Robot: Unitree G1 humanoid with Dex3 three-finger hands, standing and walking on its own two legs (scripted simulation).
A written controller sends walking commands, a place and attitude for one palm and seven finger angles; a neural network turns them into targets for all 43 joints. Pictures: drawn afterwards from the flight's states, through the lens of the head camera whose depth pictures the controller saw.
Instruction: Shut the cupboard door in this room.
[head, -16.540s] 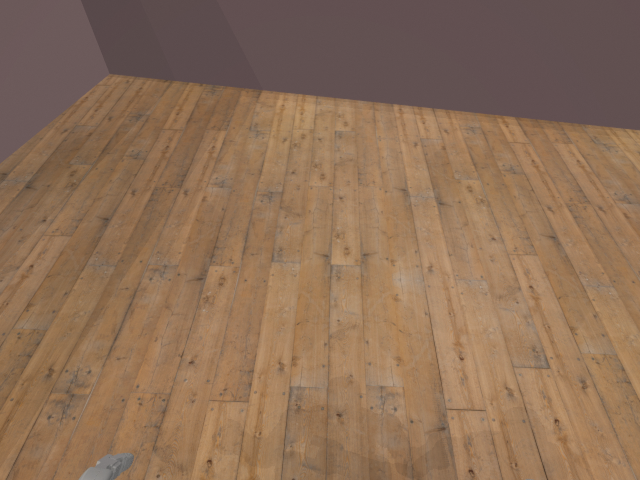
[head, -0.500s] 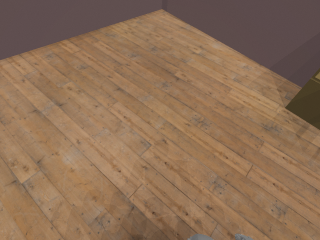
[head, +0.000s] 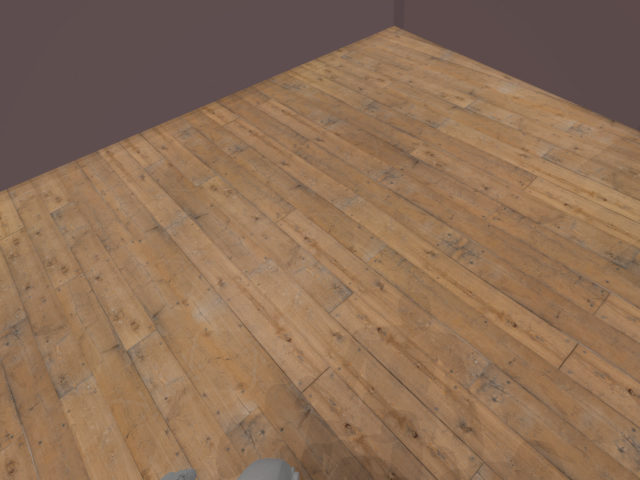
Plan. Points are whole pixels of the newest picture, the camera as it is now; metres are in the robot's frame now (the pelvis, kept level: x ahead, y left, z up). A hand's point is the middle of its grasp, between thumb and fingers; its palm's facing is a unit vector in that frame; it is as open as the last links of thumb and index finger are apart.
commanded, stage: turn or walk to find it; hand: left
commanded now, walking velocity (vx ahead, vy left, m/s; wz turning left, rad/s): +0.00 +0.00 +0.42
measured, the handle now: out of the picture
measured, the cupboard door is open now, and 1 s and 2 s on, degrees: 88 88 88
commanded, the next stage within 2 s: stand and wait in 1.94 s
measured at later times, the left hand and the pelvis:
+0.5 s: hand out of the picture -0.10 +0.25 -0.20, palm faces +0.29 -0.93 -0.23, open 7.4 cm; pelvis -0.05 +0.05 -0.01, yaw +13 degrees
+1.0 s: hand out of the picture -0.01 +0.23 -0.15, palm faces +0.36 -0.89 -0.28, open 7.3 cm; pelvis -0.05 +0.01 -0.01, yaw +24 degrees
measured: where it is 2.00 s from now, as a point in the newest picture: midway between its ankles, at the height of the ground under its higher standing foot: outside the picture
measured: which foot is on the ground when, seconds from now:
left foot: up 0.00-0.40, down 0.42-0.94, up 0.96-1.00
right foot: down 0.00-0.42, up 0.44-0.92, down 0.94-1.00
